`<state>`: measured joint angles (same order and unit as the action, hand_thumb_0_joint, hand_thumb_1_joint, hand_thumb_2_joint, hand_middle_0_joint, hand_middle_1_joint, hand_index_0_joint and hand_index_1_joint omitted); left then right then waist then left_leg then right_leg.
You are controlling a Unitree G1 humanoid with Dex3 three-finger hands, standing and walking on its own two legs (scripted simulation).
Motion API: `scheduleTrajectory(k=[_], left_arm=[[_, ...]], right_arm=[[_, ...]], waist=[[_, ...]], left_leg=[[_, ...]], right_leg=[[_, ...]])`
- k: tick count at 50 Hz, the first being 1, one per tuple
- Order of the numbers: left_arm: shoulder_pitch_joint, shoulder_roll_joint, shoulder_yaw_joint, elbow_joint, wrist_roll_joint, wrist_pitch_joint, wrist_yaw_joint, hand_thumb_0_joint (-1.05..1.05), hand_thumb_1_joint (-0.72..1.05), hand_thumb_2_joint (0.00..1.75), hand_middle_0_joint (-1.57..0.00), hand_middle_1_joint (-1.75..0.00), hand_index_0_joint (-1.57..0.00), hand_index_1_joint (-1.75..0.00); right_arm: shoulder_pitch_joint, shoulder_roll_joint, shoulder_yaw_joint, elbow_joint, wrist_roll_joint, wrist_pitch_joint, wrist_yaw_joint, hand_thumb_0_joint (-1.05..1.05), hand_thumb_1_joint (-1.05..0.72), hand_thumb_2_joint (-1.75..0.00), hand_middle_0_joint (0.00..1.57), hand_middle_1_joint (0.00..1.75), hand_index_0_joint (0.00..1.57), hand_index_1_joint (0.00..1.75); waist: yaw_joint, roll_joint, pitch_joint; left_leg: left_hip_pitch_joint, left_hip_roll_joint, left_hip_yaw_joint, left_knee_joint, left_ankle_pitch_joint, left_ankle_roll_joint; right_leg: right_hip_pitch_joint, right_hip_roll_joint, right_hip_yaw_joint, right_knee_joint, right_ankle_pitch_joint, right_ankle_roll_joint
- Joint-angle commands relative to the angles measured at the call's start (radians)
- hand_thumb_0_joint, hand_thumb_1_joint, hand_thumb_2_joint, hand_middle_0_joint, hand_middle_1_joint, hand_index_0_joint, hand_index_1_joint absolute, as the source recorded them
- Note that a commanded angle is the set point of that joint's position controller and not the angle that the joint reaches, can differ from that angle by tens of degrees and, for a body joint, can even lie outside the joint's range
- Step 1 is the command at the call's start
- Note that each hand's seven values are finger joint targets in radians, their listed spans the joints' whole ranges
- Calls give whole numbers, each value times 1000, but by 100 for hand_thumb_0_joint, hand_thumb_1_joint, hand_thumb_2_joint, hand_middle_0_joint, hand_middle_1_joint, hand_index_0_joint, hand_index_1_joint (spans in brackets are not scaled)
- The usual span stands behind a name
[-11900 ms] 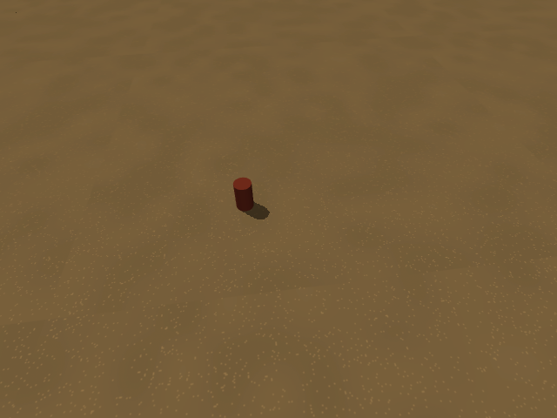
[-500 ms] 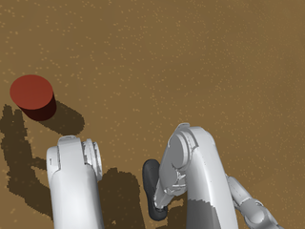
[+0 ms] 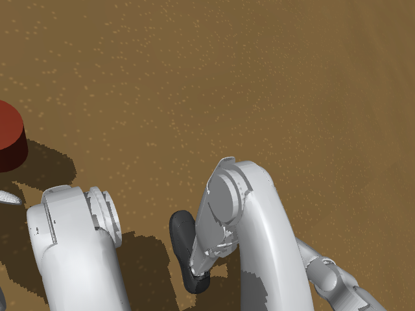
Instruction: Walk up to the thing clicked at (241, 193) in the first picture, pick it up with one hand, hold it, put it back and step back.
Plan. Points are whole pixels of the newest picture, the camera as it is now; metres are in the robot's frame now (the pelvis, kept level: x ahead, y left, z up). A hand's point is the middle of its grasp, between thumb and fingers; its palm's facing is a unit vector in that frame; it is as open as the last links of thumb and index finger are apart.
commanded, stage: close in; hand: left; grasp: from the side
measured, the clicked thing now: out of the picture +0.45 +0.27 -0.21
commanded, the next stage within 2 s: rest palm in 0.20 s
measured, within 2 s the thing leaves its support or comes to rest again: leaves its support in 1.40 s
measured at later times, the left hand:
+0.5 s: hand out of the picture +0.42 +0.27 -0.18, palm faces +0.32 -0.95 +0.01, open 16.4 cm
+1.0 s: hand out of the picture +0.44 +0.27 -0.18, palm faces +0.34 -0.94 +0.00, open 11.4 cm
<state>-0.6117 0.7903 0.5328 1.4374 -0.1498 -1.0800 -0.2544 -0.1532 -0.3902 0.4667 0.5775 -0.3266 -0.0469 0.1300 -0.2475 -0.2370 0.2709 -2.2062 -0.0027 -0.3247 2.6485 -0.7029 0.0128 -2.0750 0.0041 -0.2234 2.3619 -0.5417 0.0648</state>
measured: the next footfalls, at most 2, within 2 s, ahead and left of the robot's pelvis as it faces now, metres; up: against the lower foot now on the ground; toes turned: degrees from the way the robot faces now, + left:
none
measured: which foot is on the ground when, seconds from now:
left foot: down 0.00-1.00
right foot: down 0.00-1.00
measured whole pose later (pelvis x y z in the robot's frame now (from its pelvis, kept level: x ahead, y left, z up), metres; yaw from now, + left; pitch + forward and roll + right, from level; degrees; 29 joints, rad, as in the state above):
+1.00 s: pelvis +0.00 +0.01 +0.00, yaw -2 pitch +12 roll -20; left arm -0.70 0.89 0.45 1.55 -0.05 -1.18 0.05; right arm -0.18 -0.38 0.55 0.55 -0.39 0.01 0.16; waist -0.28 -0.29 0.32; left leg -2.19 0.00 -0.38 2.66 -0.72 0.02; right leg -2.04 0.03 -0.27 2.32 -0.53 0.08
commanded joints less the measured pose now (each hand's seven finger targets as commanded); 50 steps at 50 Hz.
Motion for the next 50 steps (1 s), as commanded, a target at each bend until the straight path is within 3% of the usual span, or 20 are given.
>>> scheduleTrajectory(k=[1, 3, 11, 14, 17, 19, 23, 27, 32, 37, 41, 50], left_arm=[[-199, 153, -11, -104, 2, -93, 54, 0, -59, 4, -5, -8, -6, -7], [-200, 181, -4, -96, 10, -108, 81, 0, -60, 6, -5, -9, -6, -8], [-203, 179, -35, -72, 60, -147, 176, 0, -53, 11, -4, -9, -4, -9], [-218, 168, -48, -70, 68, -157, 200, 0, -52, 12, -4, -9, -4, -9], [-200, 181, -44, -59, 77, -157, 228, 0, -41, 17, -9, -9, -7, -10], [-215, 165, -57, -56, 75, -166, 238, 0, -39, 18, -9, -11, -8, -12], [-226, 185, -64, -52, 90, -174, 255, 0, -18, 33, -30, -30, -29, -31], [-246, 195, -72, -44, 90, -176, 268, 0, -1, 44, -39, -39, -38, -39], [-260, 184, -93, -22, 109, -166, 277, 0, 15, 53, -48, -48, -48, -48], [-277, 198, -83, -27, 106, -168, 287, 0, 25, 64, -60, -61, -59, -61], [-298, 204, -74, -17, 101, -168, 297, 0, 23, 79, -76, -79, -76, -79], [-313, 208, -95, -16, 114, -168, 290, 0, 26, 103, -99, -106, -98, -107]], right_arm=[[22, -361, -103, -38, -9, 15, -17, 0, -92, -90, 20, 30, 20, 30], [18, -359, -94, -39, -16, 19, -14, 0, -93, -90, 20, 30, 20, 30], [11, -363, -76, -45, -40, 34, -7, 0, -92, -91, 20, 30, 20, 30], [5, -370, -73, -44, -45, 39, -4, 0, -92, -91, 20, 30, 20, 30], [11, -364, -68, -42, -46, 42, -1, 0, -91, -91, 20, 30, 20, 30], [12, -364, -62, -40, -49, 44, 2, 0, -90, -91, 20, 30, 20, 30], [15, -366, -56, -32, -55, 47, 2, 0, -90, -90, 20, 30, 20, 30], [17, -358, -44, -29, -59, 49, 2, 0, -89, -90, 20, 30, 20, 30], [6, -361, -47, -29, -59, 54, 4, 0, -88, -90, 20, 30, 20, 30], [10, -368, -45, -27, -61, 63, 5, 0, -88, -90, 20, 30, 20, 30], [8, -360, -38, -27, -61, 62, 6, 0, -89, -90, 20, 30, 20, 30], [9, -361, -35, -24, -66, 73, 7, 0, -89, -90, 20, 30, 20, 30]], waist=[[-103, 483, -517], [-97, 486, -503], [-116, 522, -477], [-134, 531, -466], [-126, 520, -477], [-146, 502, -471], [-152, 519, -485], [-158, 499, -498], [-166, 510, -451], [-175, 521, -468], [-180, 504, -459], [-182, 531, -476]], left_leg=[[354, 49, 51, -379, 51, -40], [342, 49, 53, -375, 26, -37], [380, 60, 30, -388, 44, -47], [388, 61, 20, -391, 47, -51], [378, 59, 26, -380, 55, -45], [366, 57, 19, -373, 56, -42], [394, 63, 11, -373, 83, -48], [377, 57, 24, -348, 90, -38], [374, 62, 7, -376, 55, -43], [405, 65, -3, -375, 93, -48], [373, 62, 5, -370, 64, -40], [408, 66, 0, -374, 96, -46]], right_leg=[[244, 45, -115, -132, 50, -63], [251, 49, -113, -136, 34, -62], [248, 55, -124, -127, 57, -62], [245, 55, -134, -122, 69, -62], [269, 61, -128, -134, 78, -61], [270, 62, -135, -135, 85, -58], [277, 66, -139, -130, 107, -59], [305, 74, -134, -147, 120, -57], [263, 70, -145, -141, 91, -60], [273, 69, -147, -136, 122, -58], [278, 72, -144, -154, 101, -58], [280, 74, -145, -149, 122, -61]])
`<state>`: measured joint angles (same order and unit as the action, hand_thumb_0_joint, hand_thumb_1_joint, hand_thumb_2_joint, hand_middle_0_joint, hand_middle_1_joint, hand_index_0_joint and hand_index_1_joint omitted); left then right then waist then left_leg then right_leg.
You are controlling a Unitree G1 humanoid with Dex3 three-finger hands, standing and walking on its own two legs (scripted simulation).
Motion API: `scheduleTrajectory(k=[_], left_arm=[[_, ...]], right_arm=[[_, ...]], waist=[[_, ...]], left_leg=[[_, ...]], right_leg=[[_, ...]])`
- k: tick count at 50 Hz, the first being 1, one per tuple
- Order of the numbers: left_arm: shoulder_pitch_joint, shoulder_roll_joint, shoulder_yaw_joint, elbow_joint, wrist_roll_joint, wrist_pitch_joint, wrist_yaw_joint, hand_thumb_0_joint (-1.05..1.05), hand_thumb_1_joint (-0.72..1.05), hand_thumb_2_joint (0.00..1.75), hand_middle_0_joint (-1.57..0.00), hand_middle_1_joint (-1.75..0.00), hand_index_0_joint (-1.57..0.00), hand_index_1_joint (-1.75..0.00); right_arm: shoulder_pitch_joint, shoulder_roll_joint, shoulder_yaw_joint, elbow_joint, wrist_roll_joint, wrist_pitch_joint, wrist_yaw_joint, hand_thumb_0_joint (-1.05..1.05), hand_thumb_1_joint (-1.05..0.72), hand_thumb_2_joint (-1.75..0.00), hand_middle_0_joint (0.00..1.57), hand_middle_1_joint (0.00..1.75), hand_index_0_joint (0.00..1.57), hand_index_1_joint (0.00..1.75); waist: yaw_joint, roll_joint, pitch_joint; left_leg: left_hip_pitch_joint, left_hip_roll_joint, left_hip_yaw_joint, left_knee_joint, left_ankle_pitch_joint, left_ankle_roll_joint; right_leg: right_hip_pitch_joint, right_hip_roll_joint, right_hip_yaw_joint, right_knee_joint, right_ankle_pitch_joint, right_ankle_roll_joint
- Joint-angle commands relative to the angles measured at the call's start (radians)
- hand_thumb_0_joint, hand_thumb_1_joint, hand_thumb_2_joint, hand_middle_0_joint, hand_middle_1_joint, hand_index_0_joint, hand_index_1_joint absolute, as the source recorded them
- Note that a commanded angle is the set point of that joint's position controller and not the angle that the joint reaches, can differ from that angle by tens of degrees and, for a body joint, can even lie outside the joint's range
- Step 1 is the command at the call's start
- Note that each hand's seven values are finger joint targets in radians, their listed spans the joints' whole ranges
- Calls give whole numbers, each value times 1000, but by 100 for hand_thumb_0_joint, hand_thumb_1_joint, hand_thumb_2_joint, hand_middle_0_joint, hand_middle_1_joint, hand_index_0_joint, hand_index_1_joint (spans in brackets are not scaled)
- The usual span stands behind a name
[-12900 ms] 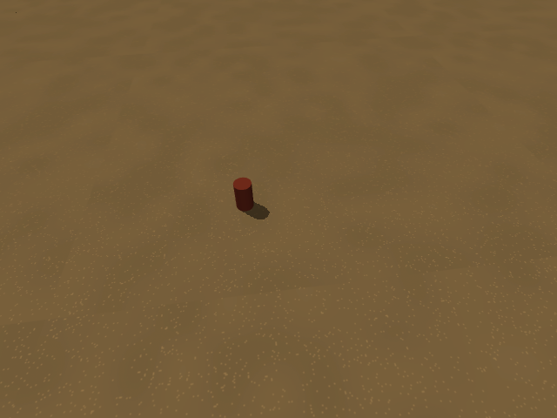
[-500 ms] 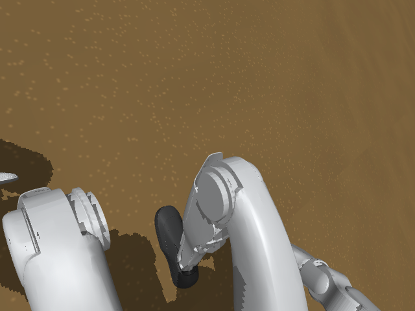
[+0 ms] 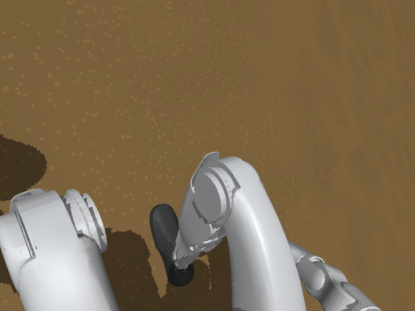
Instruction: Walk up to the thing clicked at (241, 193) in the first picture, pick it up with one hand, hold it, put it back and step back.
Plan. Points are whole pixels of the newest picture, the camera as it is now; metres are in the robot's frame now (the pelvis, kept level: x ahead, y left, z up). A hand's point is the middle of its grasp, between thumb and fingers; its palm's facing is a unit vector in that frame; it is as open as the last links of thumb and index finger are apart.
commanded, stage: settle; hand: left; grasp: from the side
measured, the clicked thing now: out of the picture +0.44 +0.28 -0.22
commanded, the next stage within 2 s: none
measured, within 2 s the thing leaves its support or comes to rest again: leaves its support in 0.40 s
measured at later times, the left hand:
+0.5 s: hand out of the picture +0.43 +0.29 -0.16, palm faces +0.35 -0.94 +0.00, open 11.8 cm
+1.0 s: hand out of the picture +0.40 +0.31 -0.05, palm faces +0.32 -0.95 -0.05, open 11.8 cm
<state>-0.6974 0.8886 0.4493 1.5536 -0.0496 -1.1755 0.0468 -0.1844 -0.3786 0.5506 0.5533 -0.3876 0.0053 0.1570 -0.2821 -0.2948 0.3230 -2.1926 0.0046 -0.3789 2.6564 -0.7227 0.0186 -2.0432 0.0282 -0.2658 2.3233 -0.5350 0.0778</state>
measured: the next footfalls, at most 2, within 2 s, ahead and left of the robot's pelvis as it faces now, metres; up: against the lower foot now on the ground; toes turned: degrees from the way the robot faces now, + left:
none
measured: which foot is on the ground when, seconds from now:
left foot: down 0.00-1.00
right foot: down 0.00-1.00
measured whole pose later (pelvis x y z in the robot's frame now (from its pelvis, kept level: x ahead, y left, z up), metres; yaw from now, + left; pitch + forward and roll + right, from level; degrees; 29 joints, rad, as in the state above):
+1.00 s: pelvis +0.01 -0.01 +0.03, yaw +7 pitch +25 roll -13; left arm -0.56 0.55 0.36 0.93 -0.10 -0.71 -0.11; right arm 0.02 -0.32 0.20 0.63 -0.16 0.05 0.13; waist -0.16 -0.07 0.03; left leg -2.24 0.00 -0.19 2.48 -0.69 0.02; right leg -2.14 -0.04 -0.13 2.29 -0.59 0.04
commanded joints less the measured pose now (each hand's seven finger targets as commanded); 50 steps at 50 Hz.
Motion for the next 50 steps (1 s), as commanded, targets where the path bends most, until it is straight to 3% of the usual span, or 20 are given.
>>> scheduleTrajectory(k=[1, 3, 7, 12, 13, 19, 20, 22, 27, 29, 32, 33, 34, 37, 39, 45, 46, 50], left_arm=[[-225, 101, -9, -132, 14, -70, -10, 0, 24, 104, -100, -107, -100, -108], [-236, 105, -9, -136, 6, -66, -11, 0, 27, 115, -108, -118, -106, -121], [-233, 114, -13, -168, 0, -61, -19, 0, 25, 119, -111, -122, -109, -125], [-237, 126, 9, -243, -4, -53, -20, 0, 21, 123, -117, -129, -116, -132], [-234, 116, 2, -264, -5, -49, -23, 0, 22, 124, -117, -129, -115, -132], [-262, 149, 52, -495, -7, -10, -27, 0, 19, 125, -122, -134, -120, -137], [-225, 138, 51, -521, -4, 7, -28, 0, 17, 125, -122, -134, -120, -137], [-240, 114, 34, -584, -7, 35, -33, 0, 17, 126, -123, -136, -122, -138], [-233, 32, -19, -670, -25, 116, -60, 0, 15, 125, -126, -137, -125, -140], [-232, 21, -17, -669, -34, 147, -72, 0, 14, 124, -126, -137, -125, -140], [-185, -23, -32, -700, -39, 191, -96, 0, 11, 123, -125, -137, -124, -139], [-202, -61, -61, -716, -45, 206, -107, 0, 15, 122, -126, -136, -125, -138], [-187, -81, -70, -733, -48, 220, -115, 0, 15, 122, -126, -136, -125, -138], [-206, -127, -93, -766, -59, 268, -132, 0, 13, 121, -125, -135, -124, -137], [-193, -134, -76, -773, -72, 295, -138, 0, 13, 121, -123, -135, -123, -137], [-199, -141, -52, -871, -75, 351, -147, 0, 11, 120, -121, -132, -120, -135], [-239, -148, -61, -898, -80, 354, -149, 0, 10, 119, -120, -132, -120, -134], [-225, -139, -38, -923, -86, 375, -170, 0, 9, 119, -120, -132, -120, -134]], right_arm=[[38, -377, -121, -1, -4, 22, -20, 0, -90, -90, 20, 30, 20, 30], [37, -375, -119, 1, -2, 22, -20, 0, -92, -91, 20, 30, 20, 30], [45, -370, -121, 4, 0, 24, -22, 0, -92, -91, 20, 30, 20, 30], [65, -378, -134, 13, 7, 28, -20, 0, -92, -91, 20, 30, 20, 30], [57, -369, -137, 6, 11, 28, -18, 0, -92, -91, 20, 30, 20, 30], [95, -365, -187, 10, 24, 35, -18, 0, -93, -91, 20, 30, 20, 30], [105, -357, -197, 10, 26, 37, -18, 0, -92, -91, 20, 30, 20, 30], [120, -356, -217, 9, 37, 42, -20, 0, -92, -91, 20, 30, 20, 30], [156, -333, -265, 11, 75, 42, -24, 0, -92, -91, 20, 30, 20, 30], [161, -321, -280, 9, 95, 38, -26, 0, -92, -91, 20, 30, 20, 30], [177, -310, -318, 1, 121, 35, -25, 0, -91, -91, 20, 30, 20, 30], [194, -310, -329, 7, 130, 34, -24, 0, -91, -90, 20, 30, 20, 30], [197, -305, -343, 6, 141, 32, -24, 0, -91, -90, 20, 30, 20, 30], [231, -284, -375, 12, 168, 31, -26, 0, -91, -90, 20, 30, 20, 30], [250, -279, -391, 23, 187, 30, -28, 0, -90, -90, 20, 30, 20, 30], [291, -243, -448, 38, 222, 37, -43, 0, -90, -90, 20, 30, 20, 30], [294, -238, -455, 39, 228, 36, -46, 0, -90, -90, 20, 30, 20, 30], [305, -207, -469, 46, 250, 40, -58, 0, -90, -90, 20, 30, 20, 30]], waist=[[-151, 593, -514], [-154, 583, -515], [-136, 580, -545], [-121, 646, -590], [-112, 647, -586], [-79, 735, -696], [-61, 753, -726], [-67, 790, -738], [-50, 741, -772], [-39, 707, -765], [2, 677, -774], [-9, 681, -779], [8, 682, -792], [18, 652, -815], [39, 649, -813], [89, 630, -924], [85, 639, -921], [105, 622, -955]], left_leg=[[405, 63, 45, -391, 126, -56], [384, 58, 54, -379, 109, -51], [375, 54, 71, -364, 125, -44], [454, 63, 55, -386, 189, -62], [440, 61, 62, -387, 181, -59], [501, 60, 84, -414, 203, -66], [531, 61, 91, -418, 231, -68], [541, 60, 92, -438, 233, -72], [487, 48, 133, -431, 222, -55], [432, 40, 145, -438, 176, -45], [414, 36, 151, -475, 111, -39], [418, 34, 146, -485, 106, -40], [425, 31, 147, -498, 102, -41], [395, 22, 167, -508, 81, -32], [397, 18, 172, -519, 72, -31], [410, 4, 219, -538, 78, -22], [402, 3, 223, -547, 66, -20], [407, -1, 236, -581, 31, -15]], right_leg=[[237, 45, -105, -103, 121, -73], [244, 48, -104, -114, 112, -72], [274, 52, -94, -123, 126, -73], [268, 44, -98, -97, 160, -77], [268, 44, -90, -98, 155, -80], [275, 33, -69, -100, 162, -86], [279, 33, -62, -101, 175, -89], [258, 27, -58, -98, 174, -93], [265, 26, -26, -129, 182, -97], [253, 23, -19, -137, 152, -98], [217, 15, -7, -145, 97, -100], [205, 13, -9, -142, 97, -101], [178, 10, -4, -136, 91, -105], [165, 6, 15, -151, 69, -107], [150, 2, 23, -157, 61, -108], [167, -8, 69, -180, 43, -115], [151, -10, 73, -181, 32, -117], [151, -19, 95, -199, -8, -116]])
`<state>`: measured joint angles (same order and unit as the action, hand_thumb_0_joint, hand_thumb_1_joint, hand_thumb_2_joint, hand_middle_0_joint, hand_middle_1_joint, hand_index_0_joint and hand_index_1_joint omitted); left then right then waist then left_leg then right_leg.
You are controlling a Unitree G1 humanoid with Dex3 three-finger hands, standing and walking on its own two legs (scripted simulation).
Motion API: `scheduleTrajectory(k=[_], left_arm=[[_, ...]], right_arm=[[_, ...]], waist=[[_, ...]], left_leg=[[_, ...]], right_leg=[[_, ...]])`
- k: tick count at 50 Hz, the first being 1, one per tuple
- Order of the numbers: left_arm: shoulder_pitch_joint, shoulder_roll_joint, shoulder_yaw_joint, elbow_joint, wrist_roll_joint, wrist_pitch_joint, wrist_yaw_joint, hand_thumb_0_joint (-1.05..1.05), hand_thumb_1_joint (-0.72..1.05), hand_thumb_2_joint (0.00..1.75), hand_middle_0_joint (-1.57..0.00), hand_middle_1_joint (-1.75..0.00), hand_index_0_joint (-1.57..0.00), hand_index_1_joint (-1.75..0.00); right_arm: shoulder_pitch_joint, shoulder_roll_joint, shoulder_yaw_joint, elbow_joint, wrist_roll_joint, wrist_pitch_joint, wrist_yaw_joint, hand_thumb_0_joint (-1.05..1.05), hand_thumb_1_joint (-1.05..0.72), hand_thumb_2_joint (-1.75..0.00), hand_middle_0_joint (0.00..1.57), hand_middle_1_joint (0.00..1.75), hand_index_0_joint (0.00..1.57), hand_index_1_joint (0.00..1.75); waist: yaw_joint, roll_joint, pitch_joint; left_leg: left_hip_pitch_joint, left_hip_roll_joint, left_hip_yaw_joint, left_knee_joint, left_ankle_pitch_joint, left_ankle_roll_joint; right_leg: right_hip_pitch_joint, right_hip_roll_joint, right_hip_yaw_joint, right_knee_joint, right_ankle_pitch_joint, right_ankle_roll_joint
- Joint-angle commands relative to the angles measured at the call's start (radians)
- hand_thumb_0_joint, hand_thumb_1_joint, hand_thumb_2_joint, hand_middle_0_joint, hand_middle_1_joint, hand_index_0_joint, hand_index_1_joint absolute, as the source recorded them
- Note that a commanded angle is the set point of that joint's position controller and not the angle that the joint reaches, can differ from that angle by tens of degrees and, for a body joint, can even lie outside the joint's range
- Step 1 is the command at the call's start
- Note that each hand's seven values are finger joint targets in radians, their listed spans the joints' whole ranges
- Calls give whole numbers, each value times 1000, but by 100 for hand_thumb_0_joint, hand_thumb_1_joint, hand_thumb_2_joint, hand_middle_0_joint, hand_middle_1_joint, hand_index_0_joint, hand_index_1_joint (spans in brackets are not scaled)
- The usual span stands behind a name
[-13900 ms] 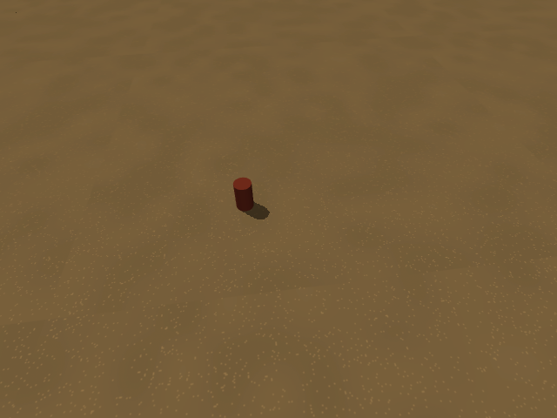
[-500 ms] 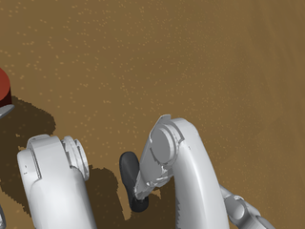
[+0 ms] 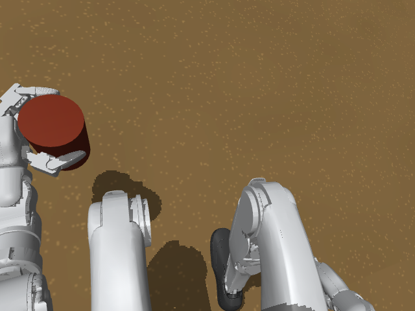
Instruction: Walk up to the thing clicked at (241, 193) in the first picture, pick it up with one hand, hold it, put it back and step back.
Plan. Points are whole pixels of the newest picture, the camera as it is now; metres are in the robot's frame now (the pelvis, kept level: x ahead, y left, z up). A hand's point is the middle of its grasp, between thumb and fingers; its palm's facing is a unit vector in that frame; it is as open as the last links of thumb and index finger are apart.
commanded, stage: settle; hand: left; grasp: from the side
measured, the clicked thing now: (60, 137) +0.43 +0.27 -0.11
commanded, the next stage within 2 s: lift in 1.02 s
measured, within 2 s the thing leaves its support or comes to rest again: neither
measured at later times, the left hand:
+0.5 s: hand (54, 105) +0.44 +0.26 -0.02, palm faces +0.21 -0.98 -0.04, open 11.8 cm
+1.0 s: hand (49, 101) +0.44 +0.26 +0.01, palm faces +0.23 -0.97 -0.04, open 11.9 cm
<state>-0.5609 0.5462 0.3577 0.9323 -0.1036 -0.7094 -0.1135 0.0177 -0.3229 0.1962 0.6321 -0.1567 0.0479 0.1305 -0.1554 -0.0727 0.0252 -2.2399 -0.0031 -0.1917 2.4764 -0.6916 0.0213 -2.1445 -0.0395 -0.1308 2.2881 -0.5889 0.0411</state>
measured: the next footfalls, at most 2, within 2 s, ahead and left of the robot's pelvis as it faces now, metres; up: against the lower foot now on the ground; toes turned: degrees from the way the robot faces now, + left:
none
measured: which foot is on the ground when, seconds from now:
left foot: down 0.00-1.00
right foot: down 0.00-1.00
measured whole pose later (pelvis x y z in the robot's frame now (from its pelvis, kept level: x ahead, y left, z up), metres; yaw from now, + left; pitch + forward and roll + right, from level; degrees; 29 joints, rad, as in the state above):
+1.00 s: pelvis +0.02 -0.01 +0.05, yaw +6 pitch +33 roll -5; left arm -0.60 0.39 0.41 0.91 -0.12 -0.61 -0.19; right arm 0.09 -0.28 0.04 0.69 -0.08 0.00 0.06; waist -0.12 0.00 -0.12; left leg -2.13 0.00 -0.08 2.26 -0.71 -0.01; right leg -2.12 -0.06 -0.04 2.18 -0.64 0.01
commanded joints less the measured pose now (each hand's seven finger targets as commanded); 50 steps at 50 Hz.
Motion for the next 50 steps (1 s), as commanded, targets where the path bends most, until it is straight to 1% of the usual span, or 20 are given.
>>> scheduleTrajectory(k=[1, 4, 6, 8, 10, 13, 15, 16, 21, 22, 24, 29, 31, 33, 36, 40, 42, 45, 48, 50], left_arm=[[-365, 200, 53, -326, -34, -87, -14, 0, 7, 118, -120, -132, -119, -134], [-339, 149, 42, -302, -58, -68, -36, 0, 4, 117, -119, -131, -118, -134], [-360, 183, 74, -334, -63, -62, -40, 0, 1, 117, -119, -131, -118, -134], [-354, 129, 35, -308, -70, -52, -60, 0, 0, 117, -119, -132, -119, -134], [-308, 160, 85, -271, -68, -41, -63, 0, 3, 117, -118, -131, -118, -133], [-327, 122, 65, -292, -68, -35, -77, 0, 0, 118, -118, -131, -118, -134], [-351, 166, 111, -334, -70, -32, -75, 0, 0, 118, -120, -131, -119, -134], [-306, 136, 106, -282, -69, -22, -79, 0, -2, 119, -120, -133, -120, -136], [-347, 138, 120, -317, -63, -15, -84, 0, -5, 121, -122, -134, -121, -137], [-329, 108, 97, -291, -59, -10, -89, 0, -5, 120, -121, -134, -120, -136], [-342, 128, 119, -317, -56, -7, -84, 0, -5, 119, -122, -133, -121, -136], [-357, 116, 121, -335, -57, -6, -77, 0, -5, 121, -123, -134, -121, -137], [-373, 108, 107, -358, -54, -6, -76, 0, -3, 121, -123, -134, -122, -137], [-359, 67, 83, -316, -52, 1, -77, 0, -4, 123, -123, -136, -122, -139], [-395, 114, 115, -346, -50, -7, -67, 0, -6, 123, -123, -136, -122, -139], [-377, 62, 83, -303, -48, -8, -71, 0, -8, 126, -125, -138, -124, -142], [-397, 92, 100, -335, -47, -11, -71, 0, -7, 125, -123, -136, -122, -139], [-357, 45, 75, -267, -45, -4, -77, 0, -6, 126, -123, -137, -122, -140], [-393, 85, 107, -298, -48, -14, -69, 0, -5, 127, -123, -137, -122, -140], [-376, 57, 87, -259, -43, -10, -74, 0, -7, 129, -122, -138, -121, -141]], right_arm=[[122, -260, -123, -24, 20, -2, -33, 0, -90, -90, 20, 30, 20, 30], [131, -244, -133, -27, 34, -6, -43, 0, -91, -90, 20, 30, 20, 30], [152, -233, -144, -14, 41, -7, -49, 0, -91, -91, 20, 30, 20, 30], [149, -220, -148, -19, 49, -13, -52, 0, -92, -91, 20, 30, 20, 30], [155, -223, -162, -14, 55, -17, -58, 0, -91, -91, 20, 30, 20, 30], [166, -216, -167, -17, 56, -17, -61, 0, -91, -91, 20, 30, 20, 30], [182, -212, -175, -12, 62, -18, -65, 0, -91, -91, 20, 30, 20, 30], [188, -207, -177, -10, 63, -19, -64, 0, -91, -91, 20, 30, 20, 30], [191, -196, -192, -10, 64, -23, -69, 0, -92, -91, 20, 30, 20, 30], [181, -192, -193, -15, 65, -24, -71, 0, -92, -91, 20, 30, 20, 30], [185, -192, -202, -12, 66, -30, -73, 0, -92, -91, 20, 30, 20, 30], [182, -186, -211, -14, 69, -37, -78, 0, -92, -91, 20, 30, 20, 30], [190, -181, -215, -12, 69, -41, -81, 0, -92, -91, 20, 30, 20, 30], [184, -178, -220, -4, 71, -47, -83, 0, -92, -91, 20, 30, 20, 30], [188, -178, -220, -3, 73, -51, -85, 0, -92, -91, 20, 30, 20, 30], [189, -173, -223, 0, 73, -56, -84, 0, -92, -91, 20, 30, 20, 30], [193, -175, -228, 0, 75, -59, -85, 0, -92, -91, 20, 30, 20, 30], [191, -171, -226, -3, 77, -59, -84, 0, -92, -91, 20, 30, 20, 30], [207, -167, -223, 4, 75, -62, -84, 0, -92, -91, 20, 30, 20, 30], [201, -165, -226, 7, 75, -64, -84, 0, -92, -91, 20, 30, 20, 30]], waist=[[-20, 401, -698], [-24, 364, -719], [-8, 337, -761], [-22, 313, -742], [6, 290, -761], [2, 308, -793], [20, 300, -833], [20, 285, -821], [33, 274, -837], [22, 265, -816], [37, 254, -842], [40, 268, -840], [38, 267, -859], [28, 257, -830], [41, 267, -837], [27, 265, -826], [42, 280, -852], [25, 251, -816], [42, 250, -859], [36, 233, -838]], left_leg=[[478, 5, 59, -391, 37, -20], [470, 2, 74, -393, 60, -15], [467, -2, 92, -386, 97, -10], [431, -6, 105, -389, 78, -3], [452, -4, 110, -391, 108, -6], [490, -4, 111, -403, 171, -11], [499, -6, 118, -406, 198, -10], [494, -6, 122, -407, 207, -10], [487, -7, 139, -419, 197, -7], [476, -8, 142, -423, 179, -3], [483, -8, 148, -424, 181, -2], [504, -9, 145, -457, 147, -4], [512, -10, 150, -459, 153, -4], [523, -9, 149, -467, 154, -4], [524, -10, 146, -480, 157, -5], [552, -11, 145, -492, 148, -8], [574, -12, 145, -503, 156, -10], [552, -15, 144, -508, 150, -7], [563, -15, 154, -504, 174, -7], [554, -16, 158, -499, 168, -5]], right_leg=[[269, 49, -31, -166, 72, -80], [293, 45, -18, -183, 80, -78], [329, 44, -6, -197, 103, -76], [342, 41, 3, -211, 90, -74], [343, 39, 9, -215, 102, -74], [361, 32, 14, -213, 149, -76], [388, 31, 21, -217, 168, -74], [397, 31, 23, -219, 171, -74], [426, 29, 37, -246, 161, -73], [423, 28, 38, -254, 149, -71], [432, 29, 46, -261, 148, -71], [412, 27, 45, -276, 113, -75], [430, 26, 52, -285, 119, -75], [403, 25, 53, -290, 119, -76], [406, 23, 52, -288, 117, -78], [388, 21, 51, -298, 106, -79], [389, 20, 53, -298, 109, -81], [387, 19, 49, -306, 105, -79], [429, 18, 57, -308, 123, -78], [417, 20, 61, -313, 116, -78]])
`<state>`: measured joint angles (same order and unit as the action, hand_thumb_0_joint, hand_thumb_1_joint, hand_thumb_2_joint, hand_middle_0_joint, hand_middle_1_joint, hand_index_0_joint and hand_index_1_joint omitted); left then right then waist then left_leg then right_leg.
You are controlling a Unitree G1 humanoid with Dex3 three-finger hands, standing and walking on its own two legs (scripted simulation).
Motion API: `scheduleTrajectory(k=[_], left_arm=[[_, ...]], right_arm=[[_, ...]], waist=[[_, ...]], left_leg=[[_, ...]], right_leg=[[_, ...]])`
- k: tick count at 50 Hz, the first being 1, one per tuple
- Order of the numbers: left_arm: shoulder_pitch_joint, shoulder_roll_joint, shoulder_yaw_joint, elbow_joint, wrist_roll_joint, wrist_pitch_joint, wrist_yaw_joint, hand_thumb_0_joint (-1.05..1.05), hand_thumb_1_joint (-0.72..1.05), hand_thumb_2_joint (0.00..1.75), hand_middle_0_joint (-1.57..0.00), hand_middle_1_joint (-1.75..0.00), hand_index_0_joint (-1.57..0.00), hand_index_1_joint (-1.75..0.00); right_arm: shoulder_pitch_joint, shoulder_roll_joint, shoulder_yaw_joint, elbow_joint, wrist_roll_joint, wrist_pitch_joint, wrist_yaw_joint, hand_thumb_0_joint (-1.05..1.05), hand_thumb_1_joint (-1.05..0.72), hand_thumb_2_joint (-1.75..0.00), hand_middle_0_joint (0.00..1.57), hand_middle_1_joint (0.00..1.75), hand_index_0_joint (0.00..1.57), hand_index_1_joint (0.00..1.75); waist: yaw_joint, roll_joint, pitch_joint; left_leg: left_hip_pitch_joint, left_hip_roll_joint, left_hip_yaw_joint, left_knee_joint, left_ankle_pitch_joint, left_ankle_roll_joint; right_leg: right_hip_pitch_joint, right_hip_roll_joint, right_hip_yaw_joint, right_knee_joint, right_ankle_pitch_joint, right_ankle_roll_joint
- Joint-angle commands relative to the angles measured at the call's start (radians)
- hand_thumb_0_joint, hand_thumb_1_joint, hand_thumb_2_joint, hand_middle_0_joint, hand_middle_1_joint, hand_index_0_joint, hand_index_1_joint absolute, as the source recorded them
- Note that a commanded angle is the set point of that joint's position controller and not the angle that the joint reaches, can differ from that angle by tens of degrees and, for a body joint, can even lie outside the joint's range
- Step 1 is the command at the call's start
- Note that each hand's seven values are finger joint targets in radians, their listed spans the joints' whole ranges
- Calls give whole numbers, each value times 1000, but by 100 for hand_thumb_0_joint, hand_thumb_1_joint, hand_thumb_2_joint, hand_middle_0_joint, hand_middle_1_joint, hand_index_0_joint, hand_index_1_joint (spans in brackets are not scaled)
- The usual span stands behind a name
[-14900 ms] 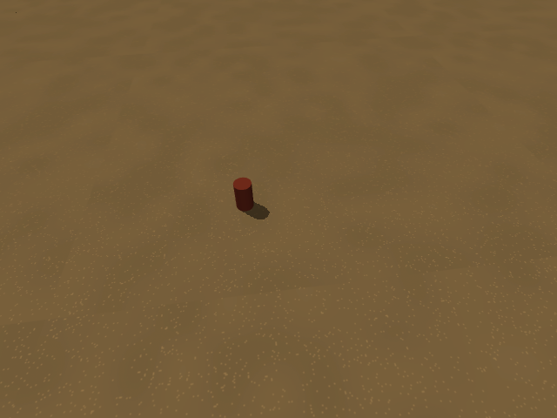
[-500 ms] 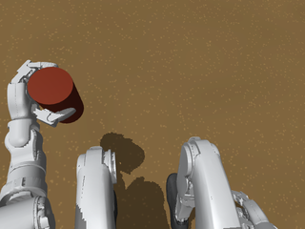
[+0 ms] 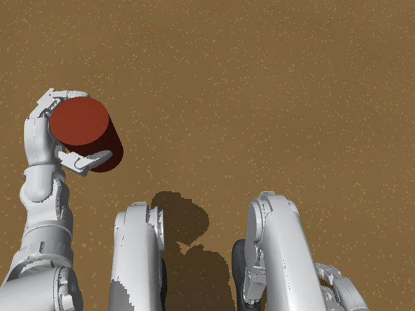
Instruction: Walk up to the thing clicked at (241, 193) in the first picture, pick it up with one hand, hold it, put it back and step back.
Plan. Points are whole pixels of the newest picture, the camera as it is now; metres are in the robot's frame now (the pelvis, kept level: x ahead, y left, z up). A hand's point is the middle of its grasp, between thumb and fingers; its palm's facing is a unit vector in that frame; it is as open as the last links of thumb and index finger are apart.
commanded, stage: settle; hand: left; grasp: from the side
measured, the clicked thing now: (92, 138) +0.45 +0.22 -0.07
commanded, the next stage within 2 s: lift in 0.02 s
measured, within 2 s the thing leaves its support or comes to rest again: neither
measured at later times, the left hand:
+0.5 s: hand (75, 131) +0.43 +0.22 +0.00, palm faces +0.10 -0.99 -0.03, open 11.9 cm
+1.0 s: hand (21, 93) +0.40 +0.21 +0.15, palm faces +0.14 -0.99 -0.04, open 11.9 cm
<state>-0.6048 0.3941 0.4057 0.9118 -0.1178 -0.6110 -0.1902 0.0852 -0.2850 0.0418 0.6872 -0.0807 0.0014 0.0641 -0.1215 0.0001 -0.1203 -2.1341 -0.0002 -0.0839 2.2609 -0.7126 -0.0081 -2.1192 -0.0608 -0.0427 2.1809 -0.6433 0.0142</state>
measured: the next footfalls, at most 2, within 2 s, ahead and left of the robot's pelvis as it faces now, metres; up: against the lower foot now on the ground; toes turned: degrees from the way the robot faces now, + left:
none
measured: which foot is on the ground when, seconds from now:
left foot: down 0.00-1.00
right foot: down 0.00-1.00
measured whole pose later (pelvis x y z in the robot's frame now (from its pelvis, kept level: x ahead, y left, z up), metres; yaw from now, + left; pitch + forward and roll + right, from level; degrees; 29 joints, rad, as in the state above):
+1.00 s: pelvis +0.03 +0.00 +0.15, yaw +1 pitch +31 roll -3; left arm -0.25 0.27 0.25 0.38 -0.19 -0.36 -0.10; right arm 0.11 -0.25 -0.01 0.62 0.03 -0.05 -0.02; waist -0.04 0.03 -0.18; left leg -1.64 0.02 -0.05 1.77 -0.68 0.00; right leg -1.63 -0.05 -0.05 1.71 -0.62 0.02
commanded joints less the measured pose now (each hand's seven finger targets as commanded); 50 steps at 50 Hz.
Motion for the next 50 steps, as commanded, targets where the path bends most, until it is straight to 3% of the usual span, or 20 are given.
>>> scheduleTrajectory(k=[1, 6, 8, 12, 15, 18, 22, 27, 28, 31, 32, 34, 35, 40, 42, 45, 46, 47, 49, 50], left_arm=[[-351, 203, 30, -254, -30, -111, 3, 0, -7, 129, -123, -137, -121, -141], [-365, 224, 46, -264, -29, -114, 11, 0, -6, 128, -121, -135, -120, -139], [-340, 245, 69, -259, -28, -116, 17, 0, -8, 118, -126, -140, -128, -141], [-340, 230, 42, -315, -37, -110, 0, 0, -9, 119, -127, -142, -129, -142], [-271, 199, 26, -296, -49, -91, -20, 0, -7, 119, -125, -140, -127, -140], [-318, 252, 47, -428, -56, -83, -21, 0, -10, 117, -124, -139, -127, -139], [-194, 129, 2, -347, -84, -39, -25, 0, -5, 119, -123, -138, -125, -138], [-227, 195, 8, -566, -86, -27, -15, 0, -5, 120, -124, -139, -126, -139], [-227, 164, -14, -583, -94, -15, -12, 0, -4, 121, -125, -140, -127, -140], [-112, 131, -6, -544, -112, 17, 5, 0, -1, 122, -123, -139, -125, -139], [-69, 93, -35, -516, -109, 28, 4, 0, -2, 122, -122, -139, -124, -139], [-148, 147, -29, -692, -101, 24, 17, 0, -1, 122, -123, -140, -125, -140], [-107, 161, -21, -715, -100, 34, 23, 0, -2, 121, -123, -140, -125, -139], [0, 65, -63, -725, -117, 91, 60, 0, 1, 124, -121, -139, -123, -139], [23, 106, -31, -778, -108, 101, 77, 0, 0, 123, -120, -138, -122, -138], [81, 62, -82, -827, -105, 123, 88, 0, 0, 124, -119, -139, -122, -138], [111, 74, -67, -832, -103, 135, 97, 0, 1, 123, -120, -139, -122, -138], [143, 30, -103, -795, -109, 148, 96, 0, -1, 124, -118, -138, -121, -138], [134, 56, -81, -850, -110, 153, 107, 0, -1, 123, -118, -138, -120, -137], [142, 41, -111, -867, -109, 162, 106, 0, -3, 121, -117, -136, -120, -136]], right_arm=[[127, -200, -71, -50, -1, -19, -18, 0, -92, -91, 20, 30, 20, 30], [130, -200, -73, -50, 0, -21, -19, 0, -91, -91, 20, 30, 20, 30], [132, -197, -77, -50, 0, -21, -21, 0, -95, -91, 20, 30, 20, 30], [136, -198, -79, -53, 7, -25, -24, 0, -95, -91, 20, 30, 20, 30], [133, -209, -87, -64, 20, -28, -28, 0, -95, -91, 20, 30, 20, 30], [146, -202, -88, -69, 25, -29, -33, 0, -95, -91, 20, 30, 20, 30], [130, -200, -89, -85, 42, -37, -36, 0, -94, -91, 20, 30, 20, 30], [136, -188, -102, -116, 55, -44, -49, 0, -93, -91, 20, 30, 20, 30], [134, -184, -102, -121, 60, -47, -51, 0, -93, -91, 20, 30, 20, 30], [128, -173, -104, -125, 71, -58, -60, 0, -93, -91, 20, 30, 20, 30], [115, -170, -104, -135, 75, -61, -64, 0, -93, -91, 20, 30, 20, 30], [120, -167, -110, -145, 79, -64, -68, 0, -92, -90, 20, 30, 20, 30], [124, -171, -114, -146, 84, -62, -72, 0, -93, -90, 20, 30, 20, 30], [117, -145, -113, -147, 99, -73, -85, 0, -92, -90, 20, 30, 20, 30], [117, -141, -117, -151, 102, -73, -90, 0, -91, -90, 20, 30, 20, 30], [114, -130, -114, -156, 109, -75, -95, 0, -91, -90, 20, 30, 20, 30], [115, -127, -116, -156, 110, -77, -98, 0, -91, -90, 20, 30, 20, 30], [109, -126, -111, -158, 116, -79, -100, 0, -91, -90, 20, 30, 20, 30], [118, -121, -111, -152, 114, -82, -105, 0, -91, -90, 20, 30, 20, 30], [118, -120, -107, -155, 117, -85, -108, 0, -91, -90, 20, 30, 20, 30]], waist=[[-5, 165, -675], [5, 165, -694], [18, 144, -697], [17, 197, -751], [12, 181, -712], [37, 216, -768], [20, 169, -685], [50, 176, -780], [39, 175, -769], [48, 96, -716], [39, 81, -677], [59, 147, -758], [74, 169, -756], [62, 97, -697], [77, 88, -704], [77, 101, -700], [85, 85, -699], [75, 73, -659], [86, 89, -674], [80, 97, -665]], left_leg=[[431, -20, 52, -287, 169, 28], [438, -22, 54, -305, 146, 29], [423, -22, 61, -304, 130, 32], [498, -22, 56, -327, 175, 24], [513, -18, 47, -347, 184, 24], [554, -18, 46, -375, 176, 22], [558, -15, 20, -410, 168, 20], [612, -18, 47, -447, 175, 28], [616, -17, 39, -471, 152, 26], [580, -19, 46, -491, 128, 36], [570, -18, 50, -495, 127, 39], [661, -16, 46, -532, 147, 32], [707, -15, 38, -562, 157, 28], [754, -12, 40, -620, 200, 33], [777, -12, 44, -649, 198, 36], [870, -8, 33, -714, 240, 28], [884, -8, 39, -728, 250, 30], [905, -5, 30, -749, 262, 28], [964, -3, 33, -779, 314, 28], [1009, -1, 25, -802, 334, 25]], right_leg=[[394, 39, -25, -215, 158, -50], [407, 40, -24, -226, 139, -50], [429, 43, -19, -240, 122, -46], [433, 39, -19, -235, 160, -53], [411, 38, -23, -246, 166, -55], [455, 38, -17, -265, 161, -57], [418, 34, -25, -284, 157, -58], [529, 37, 1, -356, 158, -57], [531, 37, -1, -371, 141, -57], [589, 40, 9, -434, 118, -49], [589, 40, 13, -451, 119, -47], [617, 38, 17, -464, 137, -55], [621, 37, 15, -474, 143, -57], [718, 42, 20, -567, 185, -49], [779, 43, 26, -610, 183, -46], [837, 45, 18, -652, 219, -46], [871, 47, 20, -680, 229, -43], [870, 47, 17, -693, 240, -44], [928, 49, 18, -731, 287, -42], [930, 51, 13, -747, 300, -44]])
